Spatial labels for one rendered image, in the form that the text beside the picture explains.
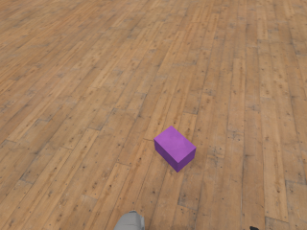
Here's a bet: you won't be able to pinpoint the left robot thigh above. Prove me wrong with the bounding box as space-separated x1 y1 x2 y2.
113 212 145 230

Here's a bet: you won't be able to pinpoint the carton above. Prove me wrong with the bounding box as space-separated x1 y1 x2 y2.
153 126 197 173

